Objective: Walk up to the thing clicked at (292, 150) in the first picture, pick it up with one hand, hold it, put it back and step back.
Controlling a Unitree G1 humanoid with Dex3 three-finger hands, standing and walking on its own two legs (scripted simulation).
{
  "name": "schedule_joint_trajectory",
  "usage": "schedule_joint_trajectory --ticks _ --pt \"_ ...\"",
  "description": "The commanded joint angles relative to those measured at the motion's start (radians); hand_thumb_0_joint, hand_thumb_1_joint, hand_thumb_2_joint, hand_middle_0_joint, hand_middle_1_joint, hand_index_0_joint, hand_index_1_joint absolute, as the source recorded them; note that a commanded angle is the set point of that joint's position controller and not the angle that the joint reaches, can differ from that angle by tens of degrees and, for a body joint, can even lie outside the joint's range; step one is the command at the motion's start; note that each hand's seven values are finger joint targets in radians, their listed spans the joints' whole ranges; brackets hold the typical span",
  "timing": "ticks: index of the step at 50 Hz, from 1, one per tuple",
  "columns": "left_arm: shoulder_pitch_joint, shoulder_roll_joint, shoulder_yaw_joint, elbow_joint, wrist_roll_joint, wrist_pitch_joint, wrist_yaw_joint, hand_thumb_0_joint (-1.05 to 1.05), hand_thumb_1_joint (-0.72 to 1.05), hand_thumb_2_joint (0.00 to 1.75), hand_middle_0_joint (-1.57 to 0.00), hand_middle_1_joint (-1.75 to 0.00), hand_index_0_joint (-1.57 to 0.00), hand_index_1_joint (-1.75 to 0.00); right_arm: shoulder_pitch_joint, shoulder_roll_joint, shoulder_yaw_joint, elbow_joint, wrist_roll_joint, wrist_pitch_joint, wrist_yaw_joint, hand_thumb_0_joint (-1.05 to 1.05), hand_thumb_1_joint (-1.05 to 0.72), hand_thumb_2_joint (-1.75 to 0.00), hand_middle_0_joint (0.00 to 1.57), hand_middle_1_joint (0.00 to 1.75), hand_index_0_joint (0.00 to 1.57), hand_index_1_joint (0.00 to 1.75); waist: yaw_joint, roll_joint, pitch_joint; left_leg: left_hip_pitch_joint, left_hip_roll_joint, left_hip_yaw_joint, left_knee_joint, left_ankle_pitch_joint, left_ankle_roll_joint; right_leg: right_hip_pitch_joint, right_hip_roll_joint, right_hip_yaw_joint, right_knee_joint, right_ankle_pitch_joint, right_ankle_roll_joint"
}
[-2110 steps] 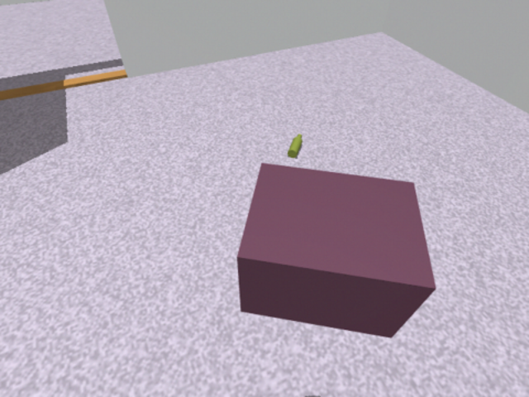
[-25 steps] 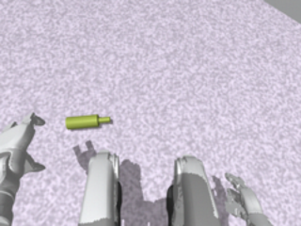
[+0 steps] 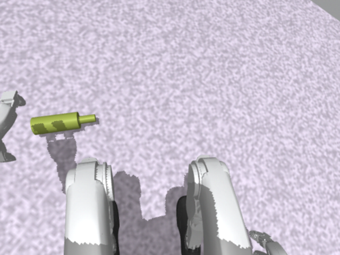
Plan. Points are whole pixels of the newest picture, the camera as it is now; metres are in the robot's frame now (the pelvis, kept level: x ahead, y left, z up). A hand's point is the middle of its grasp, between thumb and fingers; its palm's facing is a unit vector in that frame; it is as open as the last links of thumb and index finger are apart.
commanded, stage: rise first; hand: left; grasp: from above
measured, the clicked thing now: (65, 121) +0.47 +0.31 -0.34
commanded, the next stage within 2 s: none
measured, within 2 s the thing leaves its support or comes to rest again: neither
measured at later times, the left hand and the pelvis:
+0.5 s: hand (19, 129) +0.40 +0.37 -0.19, palm faces -0.43 -0.11 -0.90, open 14.1 cm; pelvis +0.01 +0.00 -0.04, yaw -1 degrees
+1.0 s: hand (26, 127) +0.42 +0.36 -0.21, palm faces -0.43 -0.12 -0.90, open 14.0 cm; pelvis +0.01 +0.00 -0.05, yaw -2 degrees
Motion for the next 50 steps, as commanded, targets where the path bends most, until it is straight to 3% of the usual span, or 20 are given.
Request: schedule_joint_trajectory --ticks 1,4,6,7,8,12,17,19,20,21,23,24,28,34,37,40,43,47,48,50 --pt "-0.246 0.333 0.063 -0.072 0.030 -0.005 0.063 0.00 -0.55 1.01 -0.06 -1.01 -0.06 -1.01 0.150 -0.229 -0.064 -0.032 -0.010 -0.011 -0.007 0.00 -0.90 -0.90 0.20 0.30 0.20 0.30 0.026 0.249 -0.618 0.566 -0.035 0.068 -0.243 0.088 0.012 0.161 0.037 -0.080 -0.211 0.131 -0.072" --pt "-0.307 0.313 0.045 -0.074 0.028 -0.012 0.077 0.00 -0.53 0.99 -0.06 -1.01 -0.07 -1.01 0.131 -0.233 -0.063 -0.045 -0.016 -0.014 -0.001 0.00 -0.90 -0.90 0.20 0.30 0.20 0.30 0.008 0.232 -0.603 0.536 -0.035 0.069 -0.220 0.072 0.015 0.138 0.038 -0.081 -0.206 0.122 -0.069" --pt "-0.264 0.335 0.062 0.012 0.041 -0.001 0.087 0.00 -0.53 0.98 -0.06 -1.03 -0.07 -1.02 0.150 -0.229 -0.055 -0.015 -0.023 -0.013 0.000 0.00 -0.90 -0.90 0.20 0.30 0.20 0.30 0.013 0.224 -0.602 0.530 -0.033 0.075 -0.198 0.088 0.017 0.141 0.041 -0.081 -0.198 0.134 -0.067" --pt "-0.322 0.338 0.063 -0.053 0.037 -0.009 0.093 0.00 -0.53 0.98 -0.06 -1.02 -0.07 -1.01 0.134 -0.239 -0.062 -0.037 -0.025 -0.018 0.002 0.00 -0.90 -0.90 0.20 0.30 0.20 0.30 0.008 0.232 -0.609 0.527 -0.032 0.071 -0.200 0.080 0.016 0.132 0.038 -0.083 -0.191 0.127 -0.067" --pt "-0.290 0.334 0.058 0.010 0.051 -0.001 0.096 0.00 -0.53 0.99 -0.06 -1.03 -0.07 -1.02 0.148 -0.232 -0.056 -0.014 -0.028 -0.015 0.003 0.00 -0.90 -0.90 0.20 0.30 0.20 0.30 0.009 0.243 -0.602 0.529 -0.033 0.073 -0.195 0.077 0.016 0.123 0.040 -0.084 -0.183 0.127 -0.069" --pt "-0.364 0.355 0.064 -0.015 0.048 0.000 0.114 0.00 -0.54 0.98 -0.06 -1.03 -0.07 -1.02 0.136 -0.235 -0.048 -0.026 -0.036 -0.023 0.008 0.00 -0.90 -0.90 0.20 0.30 0.20 0.30 -0.003 0.236 -0.624 0.497 -0.034 0.086 -0.158 0.097 0.020 0.148 0.045 -0.083 -0.180 0.148 -0.065" --pt "-0.372 0.341 0.050 0.025 0.047 0.008 0.121 0.00 -0.54 0.98 -0.06 -1.04 -0.07 -1.03 0.135 -0.232 -0.039 -0.024 -0.043 -0.026 0.010 0.00 -0.90 -0.90 0.20 0.30 0.20 0.30 -0.014 0.240 -0.613 0.476 -0.035 0.084 -0.138 0.095 0.020 0.134 0.050 -0.086 -0.165 0.152 -0.064" --pt "-0.370 0.373 0.070 0.024 0.050 0.011 0.127 0.00 -0.53 0.98 -0.06 -1.04 -0.07 -1.03 0.132 -0.236 -0.036 -0.025 -0.046 -0.028 0.009 0.00 -0.90 -0.90 0.20 0.30 0.20 0.30 -0.006 0.259 -0.615 0.473 -0.035 0.086 -0.134 0.090 0.020 0.136 0.048 -0.087 -0.160 0.145 -0.064" --pt "-0.360 0.358 0.062 0.042 0.050 0.015 0.124 0.00 -0.54 0.98 -0.06 -1.04 -0.07 -1.03 0.136 -0.233 -0.031 -0.024 -0.053 -0.028 0.011 0.00 -0.90 -0.90 0.20 0.30 0.20 0.30 -0.019 0.242 -0.612 0.468 -0.035 0.084 -0.126 0.095 0.021 0.148 0.049 -0.090 -0.157 0.153 -0.062" --pt "-0.357 0.348 0.054 0.039 0.049 0.018 0.121 0.00 -0.54 0.98 -0.06 -1.04 -0.07 -1.03 0.139 -0.232 -0.031 -0.021 -0.051 -0.027 0.012 0.00 -0.90 -0.90 0.20 0.30 0.20 0.30 -0.014 0.233 -0.616 0.471 -0.033 0.084 -0.123 0.105 0.021 0.152 0.051 -0.090 -0.156 0.164 -0.062" --pt "-0.379 0.374 0.070 0.031 0.043 0.015 0.125 0.00 -0.54 0.98 -0.06 -1.04 -0.07 -1.03 0.138 -0.239 -0.030 -0.024 -0.050 -0.028 0.015 0.00 -0.90 -0.90 0.20 0.30 0.20 0.30 -0.023 0.238 -0.625 0.460 -0.032 0.079 -0.112 0.114 0.022 0.153 0.051 -0.095 -0.143 0.174 -0.060" --pt "-0.355 0.372 0.074 0.031 0.041 0.021 0.124 0.00 -0.54 0.98 -0.06 -1.05 -0.07 -1.03 0.139 -0.232 -0.025 -0.021 -0.050 -0.028 0.014 0.00 -0.90 -0.90 0.20 0.30 0.20 0.30 -0.006 0.248 -0.629 0.481 -0.033 0.081 -0.114 0.132 0.021 0.159 0.051 -0.091 -0.141 0.187 -0.062" --pt "-0.369 0.367 0.065 0.036 0.038 0.021 0.125 0.00 -0.54 0.98 -0.06 -1.04 -0.07 -1.03 0.137 -0.238 -0.022 -0.024 -0.055 -0.024 0.017 0.00 -0.90 -0.90 0.20 0.30 0.20 0.30 -0.027 0.243 -0.610 0.447 -0.031 0.075 -0.106 0.104 0.022 0.144 0.054 -0.100 -0.134 0.169 -0.062" --pt "-0.338 0.388 0.081 0.039 0.040 0.017 0.125 0.00 -0.53 0.98 -0.06 -1.05 -0.07 -1.04 0.130 -0.239 -0.017 -0.020 -0.057 -0.022 0.020 0.00 -0.90 -0.90 0.20 0.30 0.20 0.30 -0.013 0.272 -0.608 0.451 -0.030 0.076 -0.093 0.125 0.018 0.144 0.054 -0.099 -0.117 0.187 -0.063" --pt "-0.360 0.372 0.071 0.036 0.036 0.010 0.127 0.00 -0.54 0.98 -0.06 -1.04 -0.07 -1.03 0.134 -0.246 -0.016 -0.022 -0.060 -0.019 0.022 0.00 -0.90 -0.90 0.20 0.30 0.20 0.30 -0.036 0.262 -0.597 0.452 -0.029 0.066 -0.088 0.130 0.019 0.128 0.053 -0.106 -0.108 0.195 -0.061" --pt "-0.354 0.390 0.081 0.027 0.044 0.007 0.132 0.00 -0.53 0.98 -0.06 -1.05 -0.07 -1.03 0.136 -0.243 -0.010 -0.022 -0.065 -0.017 0.024 0.00 -0.90 -0.90 0.20 0.30 0.20 0.30 -0.024 0.276 -0.624 0.464 -0.030 0.070 -0.081 0.152 0.019 0.148 0.057 -0.105 -0.110 0.214 -0.061" --pt "-0.366 0.387 0.082 0.029 0.041 0.007 0.140 0.00 -0.52 0.97 -0.06 -1.06 -0.08 -1.04 0.135 -0.247 -0.007 -0.022 -0.070 -0.017 0.026 0.00 -0.90 -0.90 0.20 0.30 0.20 0.30 -0.035 0.274 -0.628 0.452 -0.029 0.072 -0.067 0.163 0.019 0.155 0.058 -0.104 -0.104 0.229 -0.058" --pt "-0.368 0.389 0.080 0.067 0.042 0.011 0.147 0.00 -0.53 0.98 -0.07 -1.04 -0.08 -1.03 0.134 -0.252 -0.004 -0.015 -0.070 -0.019 0.028 0.00 -0.90 -0.90 0.20 0.30 0.20 0.30 -0.040 0.270 -0.582 0.437 -0.030 0.066 -0.077 0.124 0.019 0.119 0.056 -0.110 -0.099 0.190 -0.061" --pt "-0.373 0.383 0.075 0.061 0.047 0.011 0.146 0.00 -0.61 1.06 -0.07 -1.00 -0.05 -1.02 0.134 -0.253 -0.005 -0.019 -0.072 -0.021 0.029 0.00 -0.90 -0.90 0.20 0.30 0.20 0.30 -0.043 0.294 -0.582 0.456 -0.028 0.063 -0.080 0.124 0.015 0.115 0.054 -0.114 -0.091 0.188 -0.061" --pt "-0.373 0.385 0.066 0.079 0.051 0.013 0.146 0.00 -0.55 1.00 -0.08 -1.03 -0.07 -1.03 0.129 -0.253 -0.002 -0.020 -0.073 -0.022 0.028 0.00 -0.90 -0.90 0.20 0.30 0.20 0.30 -0.047 0.281 -0.581 0.434 -0.030 0.066 -0.073 0.108 0.018 0.115 0.057 -0.111 -0.103 0.179 -0.062"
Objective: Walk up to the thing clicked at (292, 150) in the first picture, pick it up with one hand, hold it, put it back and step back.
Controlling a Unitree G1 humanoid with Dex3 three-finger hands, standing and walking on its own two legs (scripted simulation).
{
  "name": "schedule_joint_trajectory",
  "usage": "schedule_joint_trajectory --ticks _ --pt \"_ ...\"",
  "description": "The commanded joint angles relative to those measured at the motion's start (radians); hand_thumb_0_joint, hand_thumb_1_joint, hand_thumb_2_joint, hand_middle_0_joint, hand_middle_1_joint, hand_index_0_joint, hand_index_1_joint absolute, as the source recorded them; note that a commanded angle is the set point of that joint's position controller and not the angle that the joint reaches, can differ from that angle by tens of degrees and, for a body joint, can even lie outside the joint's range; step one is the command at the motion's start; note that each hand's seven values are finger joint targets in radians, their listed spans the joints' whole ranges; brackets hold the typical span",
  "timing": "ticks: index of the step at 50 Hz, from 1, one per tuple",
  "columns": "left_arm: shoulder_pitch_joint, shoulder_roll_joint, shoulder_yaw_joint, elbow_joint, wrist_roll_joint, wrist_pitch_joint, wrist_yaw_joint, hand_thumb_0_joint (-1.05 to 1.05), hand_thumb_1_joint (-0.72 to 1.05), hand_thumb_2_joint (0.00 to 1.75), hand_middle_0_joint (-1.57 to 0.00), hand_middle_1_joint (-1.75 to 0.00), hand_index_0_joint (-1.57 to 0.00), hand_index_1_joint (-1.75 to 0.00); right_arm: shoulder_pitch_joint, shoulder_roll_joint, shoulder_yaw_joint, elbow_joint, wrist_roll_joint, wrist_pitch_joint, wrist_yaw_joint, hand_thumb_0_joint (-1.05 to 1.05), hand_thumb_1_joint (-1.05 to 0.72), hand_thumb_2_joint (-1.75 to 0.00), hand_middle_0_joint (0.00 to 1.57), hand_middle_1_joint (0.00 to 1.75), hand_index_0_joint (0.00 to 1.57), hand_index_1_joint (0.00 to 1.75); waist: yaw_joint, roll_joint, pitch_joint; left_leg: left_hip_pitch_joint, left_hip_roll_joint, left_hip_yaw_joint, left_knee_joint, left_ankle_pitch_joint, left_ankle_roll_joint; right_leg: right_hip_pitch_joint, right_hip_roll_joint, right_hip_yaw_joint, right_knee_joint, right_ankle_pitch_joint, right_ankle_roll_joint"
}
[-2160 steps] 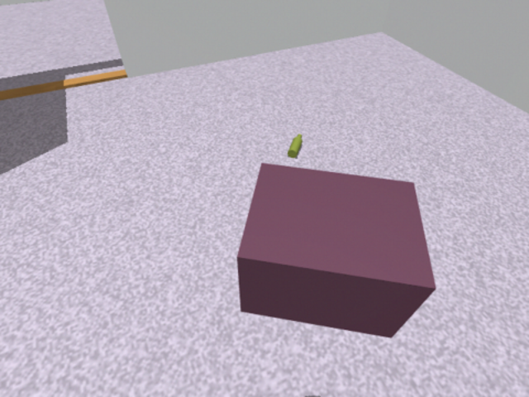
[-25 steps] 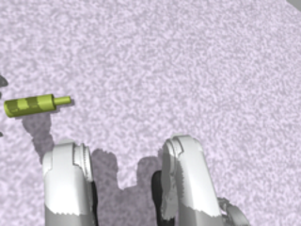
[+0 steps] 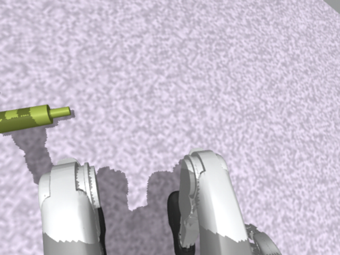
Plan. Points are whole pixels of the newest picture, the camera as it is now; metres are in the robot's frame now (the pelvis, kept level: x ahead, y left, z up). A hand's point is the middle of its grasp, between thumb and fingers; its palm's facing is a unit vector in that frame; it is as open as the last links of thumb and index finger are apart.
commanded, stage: rise first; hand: left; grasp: from above
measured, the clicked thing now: (33, 116) +0.45 +0.33 -0.29
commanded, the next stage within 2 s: approach in 1.46 s
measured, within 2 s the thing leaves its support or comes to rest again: neither
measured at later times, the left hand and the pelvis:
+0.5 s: hand out of the picture +0.40 +0.38 -0.18, palm faces -0.42 -0.15 -0.89, open 14.1 cm; pelvis +0.00 +0.00 -0.01, yaw -1 degrees
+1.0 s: hand out of the picture +0.41 +0.39 -0.18, palm faces -0.41 -0.14 -0.90, open 14.1 cm; pelvis +0.00 +0.00 -0.01, yaw -1 degrees
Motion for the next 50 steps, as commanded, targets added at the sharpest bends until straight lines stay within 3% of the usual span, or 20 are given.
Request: schedule_joint_trajectory --ticks 1,3,5,20,23,24,27,29,34,36,39,43,44,46,50 --pt "-0.245 0.307 0.034 -0.118 -0.017 0.003 0.043 0.00 -0.55 1.00 -0.08 -1.03 -0.07 -1.03 0.187 -0.254 -0.070 -0.015 0.002 -0.010 -0.015 0.00 -0.90 -0.90 0.20 0.30 0.20 0.30 0.006 0.305 -0.654 0.547 -0.026 0.119 -0.235 0.146 0.030 0.240 0.038 -0.085 -0.254 0.209 -0.069" --pt "-0.258 0.335 0.052 -0.131 -0.021 0.000 0.050 0.00 -0.56 1.01 -0.08 -1.01 -0.07 -1.02 0.181 -0.256 -0.068 -0.013 0.000 -0.011 -0.014 0.00 -0.90 -0.90 0.20 0.30 0.20 0.30 0.011 0.312 -0.661 0.540 -0.027 0.121 -0.226 0.151 0.030 0.244 0.036 -0.085 -0.244 0.211 -0.068" --pt "-0.254 0.310 0.028 -0.108 -0.010 -0.001 0.049 0.00 -0.55 1.00 -0.07 -1.03 -0.07 -1.03 0.177 -0.252 -0.063 -0.011 -0.003 -0.013 -0.014 0.00 -0.90 -0.90 0.20 0.30 0.20 0.30 0.007 0.307 -0.667 0.549 -0.024 0.118 -0.220 0.164 0.030 0.241 0.041 -0.085 -0.241 0.228 -0.069" --pt "-0.269 0.327 0.030 -0.053 -0.011 0.008 0.058 0.00 -0.55 1.00 -0.07 -1.04 -0.07 -1.04 0.182 -0.261 -0.044 -0.008 -0.012 -0.020 -0.008 0.00 -0.90 -0.90 0.20 0.30 0.20 0.30 -0.012 0.325 -0.644 0.546 -0.025 0.106 -0.212 0.178 0.027 0.228 0.041 -0.099 -0.216 0.242 -0.068" --pt "-0.299 0.362 0.052 -0.078 -0.011 0.005 0.061 0.00 -0.56 1.01 -0.08 -1.01 -0.07 -1.02 0.182 -0.270 -0.040 -0.012 -0.016 -0.022 -0.010 0.00 -0.90 -0.90 0.20 0.30 0.20 0.30 -0.017 0.346 -0.645 0.558 -0.024 0.104 -0.211 0.177 0.025 0.228 0.039 -0.102 -0.213 0.239 -0.065" --pt "-0.270 0.364 0.047 -0.060 0.000 0.007 0.060 0.00 -0.56 1.01 -0.07 -1.03 -0.07 -1.03 0.181 -0.267 -0.038 -0.009 -0.015 -0.022 -0.009 0.00 -0.90 -0.90 0.20 0.30 0.20 0.30 -0.006 0.360 -0.644 0.562 -0.024 0.106 -0.213 0.182 0.023 0.227 0.041 -0.100 -0.209 0.242 -0.069" --pt "-0.278 0.359 0.049 -0.037 -0.015 0.004 0.061 0.00 -0.55 1.01 -0.08 -1.02 -0.07 -1.03 0.178 -0.270 -0.033 -0.016 -0.017 -0.023 -0.005 0.00 -0.90 -0.90 0.20 0.30 0.20 0.30 -0.021 0.325 -0.609 0.517 -0.024 0.105 -0.208 0.154 0.028 0.224 0.041 -0.103 -0.216 0.223 -0.066" --pt "-0.284 0.388 0.056 -0.049 -0.008 0.000 0.060 0.00 -0.55 1.00 -0.08 -1.02 -0.07 -1.03 0.169 -0.272 -0.028 -0.016 -0.021 -0.023 -0.007 0.00 -0.90 -0.90 0.20 0.30 0.20 0.30 -0.010 0.337 -0.631 0.519 -0.024 0.106 -0.203 0.147 0.028 0.226 0.044 -0.102 -0.216 0.217 -0.067" --pt "-0.293 0.376 0.047 -0.056 -0.010 -0.006 0.061 0.00 -0.55 1.00 -0.08 -1.03 -0.07 -1.03 0.172 -0.270 -0.024 -0.016 -0.029 -0.023 -0.005 0.00 -0.89 -0.90 0.20 0.30 0.20 0.30 -0.022 0.342 -0.642 0.516 -0.025 0.106 -0.195 0.151 0.028 0.241 0.046 -0.102 -0.220 0.223 -0.065" --pt "-0.287 0.386 0.055 -0.060 -0.007 -0.002 0.064 0.00 -0.56 1.01 -0.07 -1.03 -0.07 -1.03 0.175 -0.271 -0.023 -0.009 -0.030 -0.025 -0.005 0.00 -0.90 -0.90 0.20 0.30 0.20 0.30 -0.013 0.345 -0.639 0.533 -0.026 0.107 -0.194 0.165 0.028 0.239 0.045 -0.102 -0.219 0.234 -0.064" --pt "-0.276 0.362 0.033 -0.048 -0.007 0.002 0.059 0.00 -0.55 1.00 -0.08 -1.03 -0.08 -1.03 0.175 -0.272 -0.026 -0.009 -0.026 -0.024 -0.003 0.00 -0.90 -0.90 0.20 0.30 0.20 0.30 -0.022 0.340 -0.647 0.535 -0.021 0.102 -0.191 0.174 0.027 0.237 0.049 -0.105 -0.218 0.245 -0.063" --pt "-0.276 0.386 0.058 -0.094 -0.009 0.007 0.058 0.00 -0.56 1.00 -0.07 -1.02 -0.07 -1.03 0.173 -0.277 -0.032 -0.013 -0.023 -0.026 -0.001 0.00 -0.90 -0.90 0.20 0.30 0.20 0.30 -0.003 0.385 -0.665 0.569 -0.023 0.099 -0.211 0.181 0.020 0.226 0.043 -0.111 -0.201 0.244 -0.068" --pt "-0.263 0.373 0.043 -0.072 -0.007 0.011 0.056 0.00 -0.55 1.00 -0.08 -1.03 -0.08 -1.03 0.169 -0.270 -0.029 -0.014 -0.021 -0.027 0.001 0.00 -0.90 -0.90 0.20 0.30 0.20 0.30 -0.008 0.389 -0.650 0.565 -0.021 0.100 -0.207 0.184 0.020 0.223 0.045 -0.108 -0.197 0.248 -0.069" --pt "-0.274 0.376 0.055 -0.105 -0.010 0.015 0.057 0.00 -0.56 1.01 -0.08 -1.02 -0.07 -1.03 0.178 -0.273 -0.033 -0.015 -0.020 -0.026 0.002 0.00 -0.90 -0.90 0.20 0.30 0.20 0.30 -0.006 0.381 -0.670 0.580 -0.023 0.100 -0.208 0.204 0.022 0.231 0.043 -0.108 -0.200 0.264 -0.068" --pt "-0.278 0.362 0.039 -0.077 -0.018 0.023 0.048 0.00 -0.57 1.01 -0.07 -1.03 -0.07 -1.03 0.173 -0.274 -0.033 -0.020 -0.013 -0.024 0.001 0.00 -0.90 -0.90 0.20 0.30 0.20 0.30 -0.017 0.364 -0.611 0.534 -0.025 0.103 -0.216 0.160 0.024 0.214 0.041 -0.105 -0.214 0.235 -0.067"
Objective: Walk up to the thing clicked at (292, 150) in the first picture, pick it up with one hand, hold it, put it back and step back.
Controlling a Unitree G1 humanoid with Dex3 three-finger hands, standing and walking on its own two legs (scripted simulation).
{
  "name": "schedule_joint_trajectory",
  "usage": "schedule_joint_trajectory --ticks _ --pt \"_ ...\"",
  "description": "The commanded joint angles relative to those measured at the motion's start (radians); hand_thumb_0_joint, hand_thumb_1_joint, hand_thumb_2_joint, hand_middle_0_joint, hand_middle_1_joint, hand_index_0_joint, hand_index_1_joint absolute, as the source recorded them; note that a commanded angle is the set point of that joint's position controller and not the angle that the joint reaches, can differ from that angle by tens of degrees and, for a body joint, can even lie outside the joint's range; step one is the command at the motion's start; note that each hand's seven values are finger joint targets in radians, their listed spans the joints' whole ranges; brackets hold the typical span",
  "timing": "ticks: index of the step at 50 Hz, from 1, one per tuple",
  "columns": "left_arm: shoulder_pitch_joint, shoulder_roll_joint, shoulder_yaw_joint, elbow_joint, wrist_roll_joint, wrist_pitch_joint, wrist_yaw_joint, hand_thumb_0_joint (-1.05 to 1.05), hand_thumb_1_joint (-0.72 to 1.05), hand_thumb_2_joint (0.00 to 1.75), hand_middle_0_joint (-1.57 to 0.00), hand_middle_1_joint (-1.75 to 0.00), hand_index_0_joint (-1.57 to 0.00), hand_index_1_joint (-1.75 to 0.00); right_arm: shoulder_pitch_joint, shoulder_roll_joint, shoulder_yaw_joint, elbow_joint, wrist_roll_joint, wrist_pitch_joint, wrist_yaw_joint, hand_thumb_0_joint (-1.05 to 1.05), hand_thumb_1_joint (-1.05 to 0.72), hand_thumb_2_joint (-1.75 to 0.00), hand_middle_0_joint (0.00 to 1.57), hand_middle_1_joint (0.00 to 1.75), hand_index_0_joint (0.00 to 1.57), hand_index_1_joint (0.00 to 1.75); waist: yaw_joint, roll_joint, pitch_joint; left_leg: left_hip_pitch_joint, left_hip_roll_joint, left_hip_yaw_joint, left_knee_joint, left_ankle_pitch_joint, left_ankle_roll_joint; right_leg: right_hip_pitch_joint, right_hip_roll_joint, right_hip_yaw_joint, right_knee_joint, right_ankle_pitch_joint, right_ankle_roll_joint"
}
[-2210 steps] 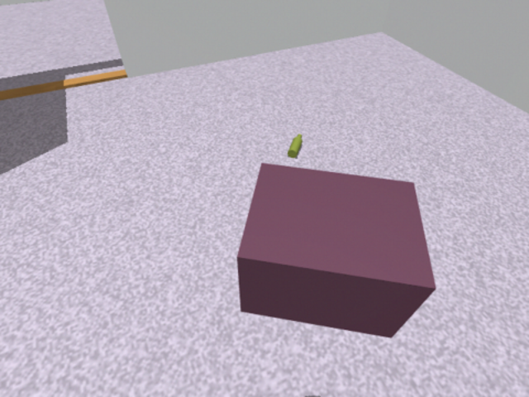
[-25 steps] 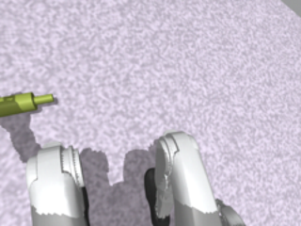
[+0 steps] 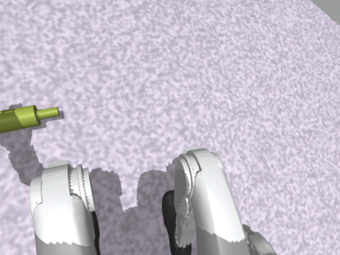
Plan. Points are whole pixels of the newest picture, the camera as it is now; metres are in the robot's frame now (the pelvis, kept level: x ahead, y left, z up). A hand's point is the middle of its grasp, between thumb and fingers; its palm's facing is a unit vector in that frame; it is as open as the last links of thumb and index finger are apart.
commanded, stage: rise first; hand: left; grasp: from above
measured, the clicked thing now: (19, 118) +0.44 +0.33 -0.28
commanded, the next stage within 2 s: approach in 0.46 s
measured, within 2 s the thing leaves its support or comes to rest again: neither
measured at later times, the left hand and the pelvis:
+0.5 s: hand out of the picture +0.40 +0.39 -0.16, palm faces -0.42 -0.15 -0.90, open 14.0 cm; pelvis +0.00 +0.00 +0.00, yaw +0 degrees
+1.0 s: hand (4, 98) +0.46 +0.32 -0.16, palm faces -0.38 -0.13 -0.92, open 14.1 cm; pelvis -0.01 +0.00 +0.01, yaw +0 degrees
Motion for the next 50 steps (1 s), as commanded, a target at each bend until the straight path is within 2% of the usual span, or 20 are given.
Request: schedule_joint_trajectory --ticks 1,11,15,19,22,26,28,31,33,34,36,37,38,41,42,43,46,47,48,50 --pt "-0.229 0.301 0.026 -0.105 -0.026 0.010 0.031 0.00 -0.56 1.00 -0.07 -1.03 -0.07 -1.04 0.170 -0.269 -0.079 -0.017 0.011 -0.006 -0.017 0.00 -0.90 -0.90 0.20 0.30 0.20 0.30 0.018 0.352 -0.633 0.537 -0.017 0.128 -0.251 0.155 0.028 0.231 0.037 -0.088 -0.243 0.226 -0.071" --pt "-0.289 0.325 0.016 -0.135 -0.027 -0.016 0.010 0.00 -0.55 0.99 -0.08 -1.04 -0.08 -1.03 0.176 -0.270 -0.072 -0.019 0.013 -0.003 -0.022 0.00 -0.90 -0.90 0.20 0.30 0.20 0.30 0.004 0.351 -0.652 0.536 -0.020 0.127 -0.242 0.157 0.030 0.250 0.036 -0.085 -0.250 0.228 -0.068" --pt "-0.260 0.288 0.000 -0.103 -0.023 -0.015 0.009 0.00 -0.54 0.99 -0.09 -1.03 -0.09 -1.03 0.172 -0.269 -0.068 -0.020 0.013 -0.001 -0.023 0.00 -0.90 -0.90 0.20 0.30 0.20 0.30 0.004 0.355 -0.644 0.556 -0.021 0.121 -0.262 0.155 0.026 0.234 0.037 -0.097 -0.244 0.221 -0.072" --pt "-0.264 0.334 0.027 -0.148 -0.016 -0.009 0.013 0.00 -0.55 1.00 -0.08 -1.03 -0.08 -1.03 0.170 -0.274 -0.070 -0.026 0.013 0.001 -0.023 0.00 -0.90 -0.90 0.20 0.30 0.20 0.30 0.024 0.400 -0.692 0.593 -0.021 0.126 -0.257 0.191 0.023 0.248 0.035 -0.092 -0.237 0.250 -0.072" --pt "-0.242 0.297 0.005 -0.113 -0.024 -0.003 0.011 0.00 -0.55 1.00 -0.09 -1.02 -0.08 -1.03 0.165 -0.266 -0.070 -0.031 0.019 0.001 -0.022 0.00 -0.90 -0.90 0.20 0.30 0.20 0.30 0.015 0.376 -0.630 0.555 -0.022 0.127 -0.265 0.157 0.026 0.224 0.034 -0.092 -0.243 0.227 -0.072" --pt "-0.268 0.331 0.033 -0.161 -0.024 -0.003 0.014 0.00 -0.54 0.99 -0.10 -1.01 -0.09 -1.02 0.177 -0.269 -0.073 -0.029 0.017 0.002 -0.024 0.00 -0.90 -0.90 0.20 0.30 0.20 0.30 0.024 0.376 -0.679 0.566 -0.025 0.134 -0.261 0.170 0.029 0.255 0.033 -0.084 -0.254 0.236 -0.070" --pt "-0.260 0.287 0.003 -0.127 -0.025 0.002 0.011 0.00 -0.61 1.07 -0.09 -0.99 -0.05 -1.02 0.174 -0.267 -0.075 -0.027 0.018 0.000 -0.024 0.00 -0.90 -0.90 0.20 0.30 0.20 0.30 0.006 0.365 -0.651 0.558 -0.025 0.129 -0.267 0.155 0.027 0.228 0.034 -0.088 -0.250 0.224 -0.072" --pt "-0.305 0.266 -0.026 -0.181 -0.023 -0.001 0.000 0.00 -0.56 1.01 -0.07 -1.03 -0.07 -1.03 0.190 -0.264 -0.081 -0.024 0.024 0.001 -0.025 0.00 -0.89 -0.89 0.20 0.30 0.20 0.30 -0.001 0.380 -0.685 0.569 -0.024 0.128 -0.272 0.152 0.026 0.239 0.035 -0.085 -0.262 0.225 -0.072" --pt "-0.321 0.232 -0.056 -0.186 -0.028 0.002 -0.002 0.00 -0.56 1.01 -0.08 -1.03 -0.07 -1.03 0.197 -0.262 -0.087 -0.021 0.029 -0.005 -0.027 0.00 -0.89 -0.89 0.20 0.30 0.20 0.30 -0.014 0.383 -0.658 0.570 -0.022 0.132 -0.272 0.149 0.026 0.228 0.032 -0.081 -0.272 0.225 -0.071" --pt "-0.356 0.200 -0.078 -0.201 -0.031 0.000 -0.004 0.00 -0.56 1.01 -0.07 -1.03 -0.07 -1.03 0.206 -0.262 -0.088 -0.017 0.029 -0.006 -0.027 0.00 -0.89 -0.89 0.20 0.30 0.20 0.30 -0.033 0.380 -0.682 0.585 -0.020 0.124 -0.273 0.148 0.023 0.225 0.033 -0.088 -0.270 0.227 -0.071" --pt "-0.377 0.141 -0.128 -0.146 -0.032 0.006 0.000 0.00 -0.57 1.01 -0.07 -1.04 -0.07 -1.04 0.212 -0.259 -0.086 -0.013 0.037 -0.008 -0.030 0.00 -0.89 -0.89 0.20 0.30 0.20 0.30 -0.056 0.355 -0.642 0.566 -0.016 0.121 -0.274 0.133 0.025 0.201 0.036 -0.089 -0.282 0.219 -0.071" --pt "-0.418 0.135 -0.129 -0.149 -0.040 0.006 0.011 0.00 -0.56 1.01 -0.07 -1.03 -0.07 -1.04 0.221 -0.265 -0.084 -0.011 0.036 -0.013 -0.032 0.00 -0.89 -0.89 0.20 0.30 0.20 0.30 -0.072 0.340 -0.633 0.560 -0.018 0.115 -0.277 0.121 0.025 0.193 0.032 -0.094 -0.283 0.210 -0.069" --pt "-0.431 0.123 -0.146 -0.117 -0.027 0.013 0.020 0.00 -0.56 1.01 -0.07 -1.04 -0.07 -1.04 0.226 -0.265 -0.079 -0.009 0.035 -0.016 -0.034 0.00 -0.89 -0.89 0.20 0.30 0.20 0.30 -0.079 0.347 -0.626 0.567 -0.017 0.112 -0.280 0.118 0.023 0.186 0.033 -0.096 -0.278 0.208 -0.072" --pt "-0.484 0.181 -0.117 -0.080 0.001 0.032 0.058 0.00 -0.57 1.03 -0.09 -1.02 -0.08 -1.03 0.234 -0.272 -0.061 -0.012 0.030 -0.025 -0.040 0.00 -0.89 -0.89 0.20 0.30 0.20 0.30 -0.074 0.394 -0.655 0.595 -0.017 0.112 -0.283 0.153 0.017 0.191 0.032 -0.102 -0.258 0.235 -0.074" --pt "-0.459 0.176 -0.117 -0.024 0.010 0.048 0.069 0.00 -0.58 1.03 -0.08 -1.02 -0.07 -1.03 0.231 -0.268 -0.055 -0.017 0.028 -0.029 -0.037 0.00 -0.89 -0.89 0.20 0.30 0.20 0.30 -0.072 0.399 -0.641 0.603 -0.016 0.117 -0.282 0.162 0.017 0.189 0.032 -0.098 -0.256 0.245 -0.076" --pt "-0.490 0.207 -0.092 -0.039 0.012 0.057 0.085 0.00 -0.57 1.02 -0.09 -1.03 -0.08 -1.04 0.230 -0.273 -0.046 -0.022 0.025 -0.029 -0.039 0.00 -0.89 -0.89 0.20 0.30 0.20 0.30 -0.063 0.413 -0.659 0.596 -0.018 0.121 -0.284 0.170 0.018 0.203 0.033 -0.098 -0.256 0.253 -0.074" --pt "-0.462 0.239 -0.071 0.067 0.026 0.100 0.113 0.00 -0.58 1.03 -0.08 -1.02 -0.07 -1.03 0.226 -0.270 -0.024 -0.035 0.015 -0.033 -0.037 0.00 -0.89 -0.89 0.20 0.30 0.20 0.30 -0.072 0.383 -0.628 0.529 -0.021 0.140 -0.264 0.164 0.031 0.244 0.038 -0.079 -0.273 0.262 -0.070" --pt "-0.472 0.263 -0.061 0.068 0.018 0.112 0.115 0.00 -0.58 1.03 -0.09 -1.01 -0.08 -1.03 0.225 -0.274 -0.017 -0.044 0.014 -0.036 -0.036 0.00 -0.89 -0.89 0.20 0.30 0.20 0.30 -0.071 0.366 -0.634 0.511 -0.019 0.141 -0.255 0.160 0.036 0.255 0.040 -0.077 -0.277 0.260 -0.066" --pt "-0.471 0.288 -0.038 0.038 0.011 0.123 0.120 0.00 -0.56 1.02 -0.11 -0.99 -0.09 -1.00 0.223 -0.278 -0.013 -0.046 0.011 -0.038 -0.037 0.00 -0.89 -0.89 0.20 0.30 0.20 0.30 -0.054 0.393 -0.660 0.529 -0.023 0.148 -0.264 0.175 0.035 0.275 0.037 -0.073 -0.273 0.269 -0.067" --pt "-0.430 0.286 -0.051 0.082 0.008 0.152 0.103 0.00 -0.56 1.01 -0.12 -0.97 -0.10 -0.99 0.210 -0.278 -0.008 -0.059 0.011 -0.044 -0.035 0.00 -0.89 -0.89 0.20 0.30 0.20 0.30 -0.060 0.384 -0.648 0.522 -0.019 0.148 -0.256 0.170 0.039 0.277 0.042 -0.069 -0.265 0.267 -0.068"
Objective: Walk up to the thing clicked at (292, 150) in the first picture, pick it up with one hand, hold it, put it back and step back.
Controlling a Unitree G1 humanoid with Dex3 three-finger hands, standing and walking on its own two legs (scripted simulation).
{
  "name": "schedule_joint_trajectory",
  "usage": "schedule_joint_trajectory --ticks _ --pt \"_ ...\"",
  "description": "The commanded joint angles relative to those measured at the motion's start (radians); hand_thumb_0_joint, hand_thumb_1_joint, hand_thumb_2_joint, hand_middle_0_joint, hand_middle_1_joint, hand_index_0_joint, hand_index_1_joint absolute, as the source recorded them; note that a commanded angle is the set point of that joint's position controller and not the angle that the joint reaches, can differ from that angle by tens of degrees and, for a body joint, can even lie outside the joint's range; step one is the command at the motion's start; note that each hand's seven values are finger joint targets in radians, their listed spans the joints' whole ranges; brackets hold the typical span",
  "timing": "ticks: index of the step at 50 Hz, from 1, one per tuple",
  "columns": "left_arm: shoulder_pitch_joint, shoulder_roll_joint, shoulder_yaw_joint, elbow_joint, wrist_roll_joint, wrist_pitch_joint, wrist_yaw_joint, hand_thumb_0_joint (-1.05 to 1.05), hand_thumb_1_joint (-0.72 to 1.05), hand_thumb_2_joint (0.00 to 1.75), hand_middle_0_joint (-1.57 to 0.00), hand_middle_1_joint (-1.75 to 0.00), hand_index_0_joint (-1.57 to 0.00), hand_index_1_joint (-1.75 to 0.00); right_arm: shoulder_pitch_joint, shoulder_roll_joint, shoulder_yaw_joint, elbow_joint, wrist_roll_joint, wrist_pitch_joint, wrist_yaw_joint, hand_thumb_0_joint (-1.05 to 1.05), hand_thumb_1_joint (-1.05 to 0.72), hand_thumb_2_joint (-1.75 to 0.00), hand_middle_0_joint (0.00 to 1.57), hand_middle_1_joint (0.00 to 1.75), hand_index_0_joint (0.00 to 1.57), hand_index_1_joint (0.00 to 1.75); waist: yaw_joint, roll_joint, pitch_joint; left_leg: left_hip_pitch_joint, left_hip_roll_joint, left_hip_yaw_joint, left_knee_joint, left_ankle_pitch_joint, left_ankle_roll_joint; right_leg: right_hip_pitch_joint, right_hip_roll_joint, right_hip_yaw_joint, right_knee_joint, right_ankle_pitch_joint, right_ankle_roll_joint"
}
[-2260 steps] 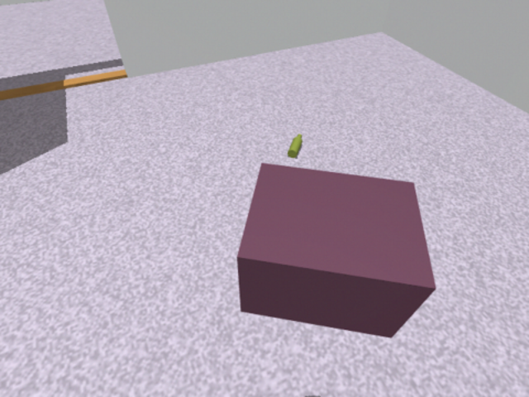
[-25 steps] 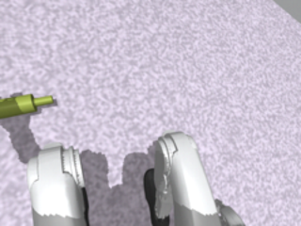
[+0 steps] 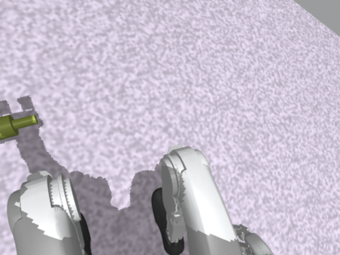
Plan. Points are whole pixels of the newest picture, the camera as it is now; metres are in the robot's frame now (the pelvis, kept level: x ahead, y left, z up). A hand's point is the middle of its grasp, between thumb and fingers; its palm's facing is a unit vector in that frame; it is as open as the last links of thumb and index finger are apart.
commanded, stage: approach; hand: left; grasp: from above
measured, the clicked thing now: out of the picture +0.45 +0.34 -0.29
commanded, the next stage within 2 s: rest palm in 0.26 s
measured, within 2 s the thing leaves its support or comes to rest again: neither
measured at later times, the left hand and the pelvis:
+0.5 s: hand out of the picture +0.43 +0.37 -0.17, palm faces -0.44 -0.13 -0.89, open 14.2 cm; pelvis +0.00 +0.00 +0.00, yaw +0 degrees
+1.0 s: hand out of the picture +0.44 +0.35 -0.24, palm faces -0.43 -0.16 -0.89, open 14.3 cm; pelvis +0.01 +0.00 -0.02, yaw -3 degrees
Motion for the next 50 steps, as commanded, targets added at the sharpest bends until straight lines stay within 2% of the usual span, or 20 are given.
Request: schedule_joint_trajectory --ticks 1,3,5,7,13,16,18,20,24,27,32,34,35,39,40,41,44,48,49,50 --pt "-0.244 0.357 0.057 -0.117 -0.042 0.064 0.033 0.00 -0.54 1.00 -0.13 -0.96 -0.11 -0.98 0.176 -0.274 -0.059 -0.026 0.002 -0.011 -0.013 0.00 -0.89 -0.89 0.20 0.30 0.20 0.30 0.050 0.368 -0.668 0.517 -0.025 0.145 -0.229 0.136 0.042 0.306 0.037 -0.072 -0.234 0.220 -0.066" --pt "-0.158 0.338 0.040 -0.057 -0.066 0.077 0.004 0.00 -0.54 0.98 -0.12 -0.97 -0.11 -0.98 0.161 -0.269 -0.059 -0.034 0.009 -0.014 -0.011 0.00 -0.89 -0.89 0.20 0.30 0.20 0.30 0.057 0.317 -0.631 0.471 -0.024 0.144 -0.220 0.109 0.047 0.305 0.041 -0.065 -0.233 0.191 -0.066" --pt "-0.157 0.372 0.050 -0.129 -0.084 0.071 -0.027 0.00 -0.55 0.99 -0.11 -0.97 -0.10 -0.98 0.170 -0.272 -0.060 -0.038 0.012 -0.016 -0.012 0.00 -0.89 -0.89 0.20 0.30 0.20 0.30 0.060 0.312 -0.641 0.456 -0.026 0.146 -0.214 0.107 0.051 0.340 0.040 -0.061 -0.241 0.193 -0.061" --pt "-0.112 0.394 0.074 -0.181 -0.108 0.055 -0.056 0.00 -0.54 0.98 -0.11 -0.98 -0.10 -0.98 0.167 -0.260 -0.068 -0.034 0.015 -0.009 -0.011 0.00 -0.89 -0.89 0.20 0.30 0.20 0.30 0.089 0.299 -0.672 0.439 -0.025 0.145 -0.210 0.111 0.050 0.379 0.042 -0.045 -0.241 0.181 -0.062" --pt "-0.168 0.354 0.062 -0.338 -0.121 -0.027 -0.110 0.00 -0.56 1.00 -0.10 -0.99 -0.09 -1.00 0.211 -0.264 -0.088 -0.007 0.013 -0.001 -0.007 0.00 -0.89 -0.89 0.20 0.30 0.20 0.30 0.053 0.350 -0.668 0.515 -0.024 0.128 -0.209 0.129 0.035 0.336 0.033 -0.075 -0.231 0.208 -0.063" --pt "-0.174 0.256 -0.001 -0.343 -0.112 -0.067 -0.115 0.00 -0.55 1.04 -0.11 -0.98 -0.09 -1.00 0.227 -0.265 -0.106 0.010 0.018 0.004 -0.003 0.00 -0.89 -0.89 0.20 0.30 0.20 0.30 0.026 0.372 -0.658 0.552 -0.020 0.114 -0.211 0.121 0.026 0.278 0.034 -0.092 -0.230 0.200 -0.067" --pt "-0.190 0.232 -0.024 -0.344 -0.100 -0.081 -0.106 0.00 -0.54 1.07 -0.12 -1.01 -0.10 -1.03 0.238 -0.265 -0.107 0.017 0.018 0.004 -0.001 0.00 -0.89 -0.89 0.20 0.30 0.20 0.30 0.017 0.371 -0.633 0.561 -0.020 0.113 -0.214 0.121 0.023 0.265 0.032 -0.096 -0.235 0.201 -0.068" --pt "-0.190 0.265 0.000 -0.354 -0.090 -0.088 -0.088 0.00 -0.59 1.03 -0.07 -0.96 -0.04 -0.99 0.235 -0.271 -0.113 0.017 0.023 0.006 -0.001 0.00 -0.89 -0.90 0.20 0.30 0.20 0.30 0.044 0.403 -0.661 0.602 -0.021 0.110 -0.228 0.151 0.016 0.258 0.028 -0.102 -0.222 0.217 -0.071" --pt "-0.164 0.201 -0.036 -0.168 -0.067 -0.080 -0.042 0.00 -0.58 1.04 -0.07 -0.97 -0.05 -1.00 0.210 -0.268 -0.095 0.010 0.017 0.007 0.002 0.00 -0.88 -0.90 0.20 0.30 0.20 0.30 0.007 0.321 -0.563 0.551 -0.019 0.103 -0.224 0.134 0.024 0.221 0.035 -0.115 -0.230 0.210 -0.067" --pt "-0.196 0.299 0.020 -0.116 -0.030 -0.083 0.008 0.00 -0.58 1.04 -0.07 -0.97 -0.05 -0.99 0.191 -0.276 -0.070 0.007 0.001 0.001 0.001 0.00 -0.88 -0.90 0.20 0.30 0.20 0.30 0.023 0.332 -0.560 0.524 -0.019 0.105 -0.210 0.151 0.026 0.242 0.035 -0.115 -0.210 0.224 -0.066" --pt "-0.249 0.331 0.027 -0.046 0.008 -0.076 0.082 0.00 -0.56 1.02 -0.07 -0.97 -0.05 -0.99 0.157 -0.291 -0.043 -0.005 -0.028 -0.025 0.008 0.00 -0.88 -0.90 0.20 0.30 0.20 0.30 -0.011 0.367 -0.553 0.550 -0.017 0.104 -0.196 0.135 0.024 0.228 0.039 -0.123 -0.186 0.211 -0.067" --pt "-0.248 0.367 0.051 -0.052 0.015 -0.071 0.114 0.00 -0.55 1.01 -0.08 -0.96 -0.06 -0.98 0.142 -0.297 -0.034 -0.010 -0.039 -0.035 0.009 0.00 -0.88 -0.90 0.20 0.30 0.20 0.30 -0.001 0.403 -0.596 0.572 -0.016 0.108 -0.191 0.152 0.021 0.257 0.041 -0.122 -0.180 0.228 -0.066" --pt "-0.229 0.347 0.026 0.024 0.026 -0.061 0.121 0.00 -0.54 1.00 -0.08 -0.98 -0.06 -0.99 0.132 -0.295 -0.032 -0.014 -0.047 -0.045 0.015 0.00 -0.88 -0.90 0.20 0.30 0.20 0.30 -0.025 0.383 -0.547 0.539 -0.013 0.108 -0.180 0.121 0.024 0.235 0.044 -0.118 -0.177 0.209 -0.067" --pt "-0.237 0.405 0.057 0.015 0.008 -0.043 0.155 0.00 -0.55 1.00 -0.07 -0.97 -0.06 -0.99 0.119 -0.315 -0.015 -0.021 -0.068 -0.075 0.023 0.00 -0.88 -0.90 0.20 0.30 0.20 0.30 -0.024 0.403 -0.551 0.518 -0.009 0.104 -0.166 0.098 0.024 0.247 0.050 -0.121 -0.174 0.190 -0.066" --pt "-0.236 0.380 0.038 0.011 0.006 -0.036 0.149 0.00 -0.55 0.99 -0.07 -0.97 -0.06 -0.98 0.126 -0.318 -0.012 -0.026 -0.070 -0.084 0.030 0.00 -0.88 -0.90 0.20 0.30 0.20 0.30 -0.032 0.407 -0.544 0.527 -0.010 0.106 -0.162 0.105 0.024 0.248 0.047 -0.126 -0.168 0.198 -0.063" --pt "-0.221 0.422 0.075 0.029 -0.004 -0.029 0.152 0.00 -0.55 1.00 -0.07 -0.97 -0.05 -0.99 0.127 -0.325 -0.012 -0.018 -0.074 -0.092 0.034 0.00 -0.88 -0.90 0.20 0.30 0.20 0.30 -0.034 0.401 -0.526 0.513 -0.008 0.101 -0.157 0.091 0.025 0.247 0.048 -0.127 -0.165 0.185 -0.062" --pt "-0.192 0.412 0.066 -0.031 -0.034 -0.027 0.143 0.00 -0.56 1.00 -0.07 -0.97 -0.05 -0.98 0.109 -0.320 -0.006 -0.032 -0.078 -0.105 0.038 0.00 -0.89 -0.90 0.20 0.30 0.20 0.30 -0.009 0.434 -0.590 0.547 -0.005 0.096 -0.159 0.125 0.020 0.290 0.055 -0.132 -0.171 0.216 -0.062" --pt "-0.163 0.398 0.050 -0.014 -0.069 -0.024 0.121 0.00 -0.57 1.00 -0.06 -0.97 -0.05 -0.98 0.117 -0.319 0.007 -0.028 -0.086 -0.116 0.053 0.00 -0.89 -0.90 0.20 0.30 0.20 0.30 -0.029 0.396 -0.552 0.499 0.000 0.086 -0.126 0.148 0.028 0.306 0.057 -0.132 -0.163 0.252 -0.053" --pt "-0.135 0.448 0.091 0.003 -0.068 -0.025 0.121 0.00 -0.57 1.01 -0.06 -0.96 -0.04 -0.98 0.137 -0.328 0.006 -0.006 -0.089 -0.115 0.054 0.00 -0.89 -0.90 0.20 0.30 0.20 0.30 -0.030 0.374 -0.548 0.488 0.001 0.086 -0.120 0.155 0.031 0.331 0.057 -0.128 -0.165 0.261 -0.051" --pt "-0.123 0.445 0.097 -0.036 -0.072 -0.031 0.122 0.00 -0.57 1.01 -0.06 -0.96 -0.05 -0.97 0.138 -0.332 0.007 -0.020 -0.086 -0.112 0.052 0.00 -0.89 -0.90 0.20 0.30 0.20 0.30 -0.009 0.385 -0.572 0.498 0.000 0.085 -0.128 0.170 0.030 0.350 0.060 -0.128 -0.170 0.271 -0.052"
